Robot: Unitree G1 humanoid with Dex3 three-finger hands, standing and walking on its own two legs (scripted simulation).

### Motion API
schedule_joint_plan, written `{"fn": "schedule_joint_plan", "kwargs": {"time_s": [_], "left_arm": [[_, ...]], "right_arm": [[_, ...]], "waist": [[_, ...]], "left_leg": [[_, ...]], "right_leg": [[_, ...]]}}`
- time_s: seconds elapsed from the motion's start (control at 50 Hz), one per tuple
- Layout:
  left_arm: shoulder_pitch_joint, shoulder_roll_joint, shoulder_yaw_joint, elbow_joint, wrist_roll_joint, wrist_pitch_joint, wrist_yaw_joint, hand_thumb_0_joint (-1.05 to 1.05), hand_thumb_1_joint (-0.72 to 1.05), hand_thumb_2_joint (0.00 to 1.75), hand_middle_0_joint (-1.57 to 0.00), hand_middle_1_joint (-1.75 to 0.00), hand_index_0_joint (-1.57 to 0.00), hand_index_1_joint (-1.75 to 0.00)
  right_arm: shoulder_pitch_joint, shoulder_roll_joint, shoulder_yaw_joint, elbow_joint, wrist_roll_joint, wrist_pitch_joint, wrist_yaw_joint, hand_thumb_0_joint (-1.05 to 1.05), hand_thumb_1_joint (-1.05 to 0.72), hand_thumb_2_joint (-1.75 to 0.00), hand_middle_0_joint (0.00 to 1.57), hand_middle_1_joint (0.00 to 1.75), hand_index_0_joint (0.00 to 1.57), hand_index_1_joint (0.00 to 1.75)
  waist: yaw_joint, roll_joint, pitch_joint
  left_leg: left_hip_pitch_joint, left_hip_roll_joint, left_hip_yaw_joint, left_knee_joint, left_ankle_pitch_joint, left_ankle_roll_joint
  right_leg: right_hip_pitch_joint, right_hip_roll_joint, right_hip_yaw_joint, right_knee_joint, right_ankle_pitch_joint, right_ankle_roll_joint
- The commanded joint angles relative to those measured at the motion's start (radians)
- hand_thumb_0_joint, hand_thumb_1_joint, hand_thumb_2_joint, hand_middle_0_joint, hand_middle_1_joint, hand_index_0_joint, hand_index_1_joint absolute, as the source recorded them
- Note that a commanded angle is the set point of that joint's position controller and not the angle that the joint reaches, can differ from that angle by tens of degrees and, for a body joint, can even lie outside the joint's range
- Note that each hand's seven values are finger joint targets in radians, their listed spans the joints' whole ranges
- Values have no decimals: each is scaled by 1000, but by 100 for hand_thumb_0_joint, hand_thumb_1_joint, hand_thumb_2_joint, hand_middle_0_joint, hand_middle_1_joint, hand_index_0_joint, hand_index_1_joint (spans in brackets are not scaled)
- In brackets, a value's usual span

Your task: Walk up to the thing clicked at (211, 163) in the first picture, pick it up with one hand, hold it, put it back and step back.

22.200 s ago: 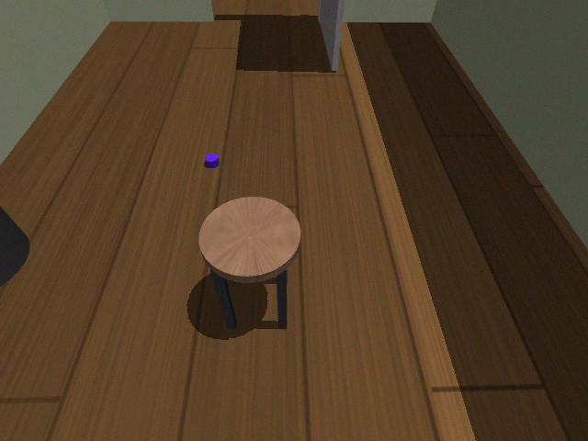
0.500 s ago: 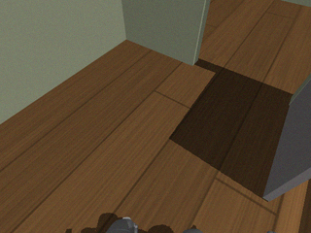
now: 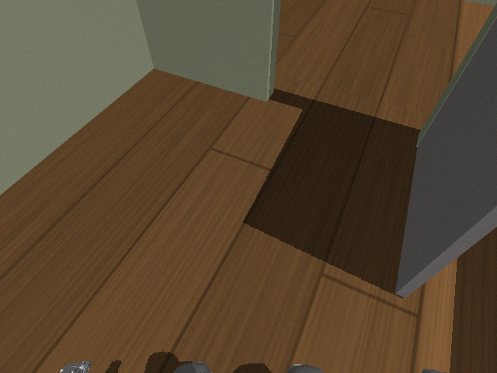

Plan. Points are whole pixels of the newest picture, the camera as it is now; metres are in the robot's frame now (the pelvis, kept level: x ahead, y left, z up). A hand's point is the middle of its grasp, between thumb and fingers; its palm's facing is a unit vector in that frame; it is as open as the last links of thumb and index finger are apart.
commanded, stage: walk up
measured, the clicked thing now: out of the picture -0.11 +0.51 -0.72
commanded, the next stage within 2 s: stand in 0.36 s
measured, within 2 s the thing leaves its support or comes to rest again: neither
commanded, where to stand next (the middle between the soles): +0.06 +0.01 m, yaw +0 degrees
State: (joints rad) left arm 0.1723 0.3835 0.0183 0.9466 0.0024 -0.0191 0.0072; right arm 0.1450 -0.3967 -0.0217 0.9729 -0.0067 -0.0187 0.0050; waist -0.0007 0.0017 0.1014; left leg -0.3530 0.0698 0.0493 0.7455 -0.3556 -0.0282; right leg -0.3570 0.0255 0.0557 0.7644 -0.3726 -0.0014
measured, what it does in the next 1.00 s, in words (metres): stands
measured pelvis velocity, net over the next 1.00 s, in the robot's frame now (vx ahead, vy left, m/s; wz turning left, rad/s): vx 0.02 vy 0.03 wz -0.01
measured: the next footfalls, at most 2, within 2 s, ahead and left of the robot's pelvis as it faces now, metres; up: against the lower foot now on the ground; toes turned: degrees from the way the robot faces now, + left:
none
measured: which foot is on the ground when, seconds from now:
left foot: down 0.00-1.00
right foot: down 0.00-1.00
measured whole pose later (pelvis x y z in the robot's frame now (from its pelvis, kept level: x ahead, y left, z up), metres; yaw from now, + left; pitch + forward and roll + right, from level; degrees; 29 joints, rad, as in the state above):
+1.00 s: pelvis +0.02 +0.03 +0.04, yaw -1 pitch -2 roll +0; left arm 0.10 0.35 0.01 1.15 0.01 -0.01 -0.01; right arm 0.05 -0.34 -0.02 1.15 -0.02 -0.01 0.01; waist -0.01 -0.01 0.05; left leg -0.13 0.02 0.09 0.33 -0.17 0.01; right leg -0.14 -0.02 0.08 0.33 -0.17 0.04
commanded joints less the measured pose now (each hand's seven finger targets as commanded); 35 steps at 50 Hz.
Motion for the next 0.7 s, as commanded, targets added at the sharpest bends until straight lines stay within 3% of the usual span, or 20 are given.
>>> {"fn": "schedule_joint_plan", "kwargs": {"time_s": [0.0, 0.02, 0.08, 0.14, 0.26, 0.32, 0.34, 0.36, 0.4, 0.46, 0.5, 0.68], "left_arm": [[-27, 247, 58, -26, -4, -28, 9, 0, 90, 90, -20, -30, -20, -30], [-44, 246, 52, -21, -6, -27, 9, 0, 90, 90, -20, -30, -20, -30], [-72, 227, 41, 4, -4, -21, 7, 0, 90, 90, -20, -30, -20, -30], [-104, 221, 39, 20, -1, -18, 3, 0, 90, 90, -20, -30, -20, -30], [-132, 206, 32, 59, -1, -14, -2, 0, 90, 90, -20, -30, -20, -30], [-145, 206, 32, 68, -1, -12, -3, 0, 90, 90, -20, -30, -20, -30], [-150, 186, 23, 86, 4, -18, -8, 0, 90, 90, -20, -30, -20, -30], [-162, 198, 25, 86, 5, -20, -8, 0, 90, 90, -20, -30, -20, -30], [-166, 201, 23, 99, 4, -22, -8, 0, 90, 90, -20, -30, -20, -30], [-171, 195, 25, 110, -3, -23, -3, 0, 90, 90, -20, -30, -20, -30], [-163, 193, 24, 121, -3, -24, -2, 0, 90, 90, -20, -30, -20, -30], [-159, 177, 25, 142, 2, -15, 0, 0, 90, 90, -20, -30, -20, -30]], "right_arm": [[-75, -224, -36, -42, 9, -25, -12, 0, -90, -90, 20, 30, 20, 30], [-74, -214, -34, -27, 9, -24, -12, 0, -90, -90, 20, 30, 20, 30], [-94, -218, -34, -3, 10, -20, -9, 0, -90, -90, 20, 30, 20, 30], [-103, -213, -29, 20, 9, -18, -6, 0, -90, -90, 20, 30, 20, 30], [-131, -211, -26, 54, 6, -19, -3, 0, -90, -90, 20, 30, 20, 30], [-130, -210, -29, 67, 6, -19, -3, 0, -90, -90, 20, 30, 20, 30], [-120, -176, -23, 73, 3, -16, -3, 0, -90, -90, 20, 30, 20, 30], [-127, -175, -24, 78, 3, -16, -3, 0, -90, -90, 20, 30, 20, 30], [-129, -174, -27, 86, 1, -16, -2, 0, -90, -90, 20, 30, 20, 30], [-118, -184, -29, 106, 0, -21, -3, 0, -90, -90, 20, 30, 20, 30], [-128, -180, -31, 110, 1, -22, -4, 0, -90, -90, 20, 30, 20, 30], [-142, -169, -30, 124, -2, -16, -5, 0, -90, -90, 20, 30, 20, 30]], "waist": [[6, 39, -123], [-3, 35, -129], [-3, 24, -129], [-8, -11, -118], [-7, -19, -118], [-12, -25, -133], [-23, -26, -159], [-23, -41, -158], [-29, -50, -150], [-24, -19, -186], [-19, -33, -181], [-14, 6, -140]], "left_leg": [[40, 73, -92, -184, 123, 70], [83, 64, -81, -192, 112, 67], [96, 89, -101, -250, 57, 83], [105, 86, -85, -286, 13, 79], [155, 92, -69, -347, 8, 74], [196, 87, -51, -349, 35, 68], [179, 70, -73, -379, 67, 54], [203, 62, -61, -373, 97, 48], [270, 67, -61, -390, 149, 41], [281, 82, -69, -410, 263, 44], [285, 80, -63, -415, 289, 41], [276, 85, -73, -473, 225, 40]], "right_leg": [[68, -107, 176, -185, 245, -88], [40, -120, 189, -198, 251, -93], [52, -92, 152, -229, 213, -73], [56, -93, 167, -276, 177, -67], [58, -88, 161, -310, 221, -50], [61, -93, 172, -335, 226, -51], [119, -129, 159, -397, 221, -41], [122, -135, 169, -417, 237, -34], [84, -128, 155, -432, 239, -29], [171, -129, 123, -413, 383, -21], [188, -132, 116, -419, 417, -20], [183, -124, 98, -460, 331, -9]]}}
